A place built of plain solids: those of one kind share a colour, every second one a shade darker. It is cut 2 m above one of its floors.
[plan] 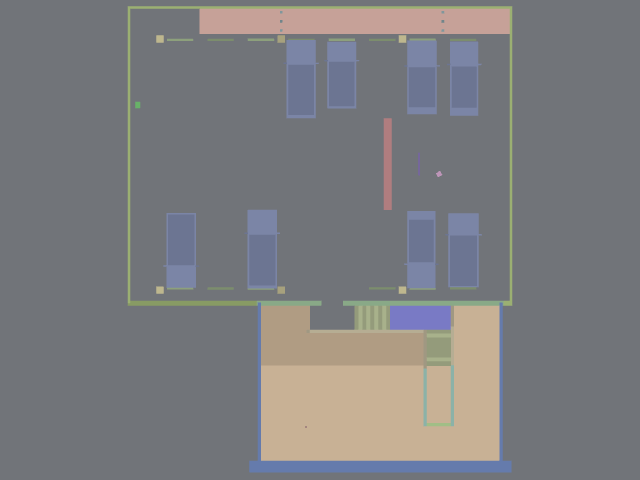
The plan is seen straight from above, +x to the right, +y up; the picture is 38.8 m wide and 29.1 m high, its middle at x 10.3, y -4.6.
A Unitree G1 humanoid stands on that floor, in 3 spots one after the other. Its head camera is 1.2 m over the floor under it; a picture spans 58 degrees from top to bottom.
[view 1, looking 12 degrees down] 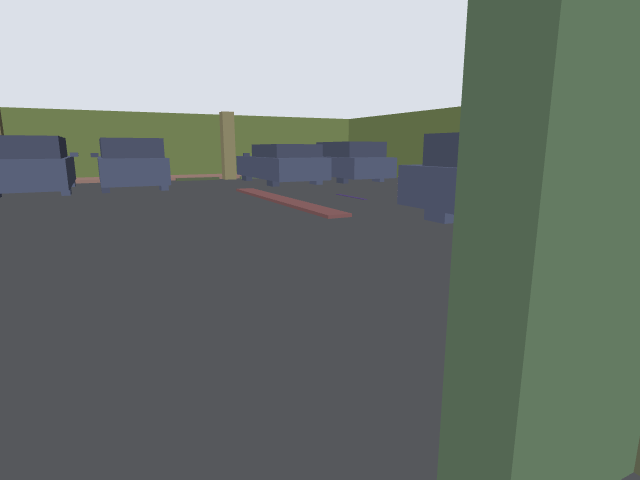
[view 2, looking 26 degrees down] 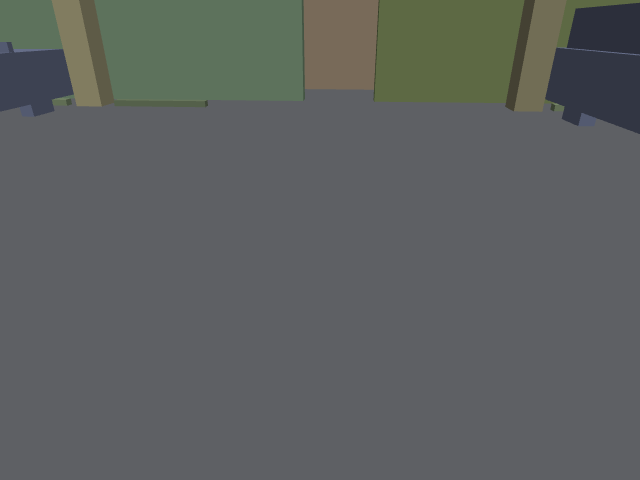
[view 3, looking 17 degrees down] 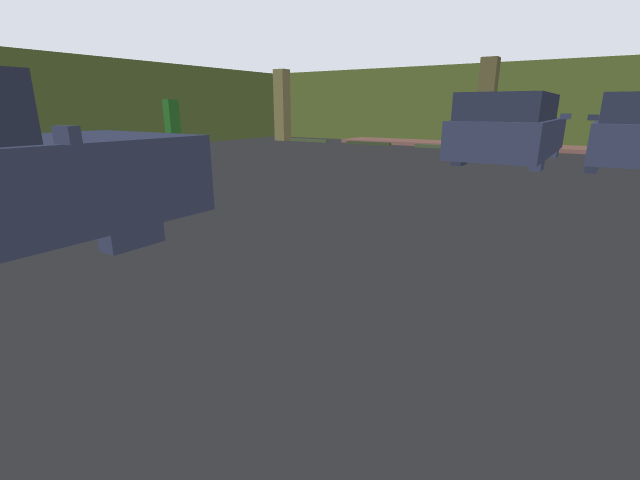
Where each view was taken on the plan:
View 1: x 10.69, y -9.31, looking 63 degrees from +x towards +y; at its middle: ground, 5.77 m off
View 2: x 10.80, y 0.00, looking -86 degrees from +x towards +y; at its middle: ground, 2.74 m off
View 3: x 11.04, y -5.88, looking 123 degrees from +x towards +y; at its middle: ground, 4.10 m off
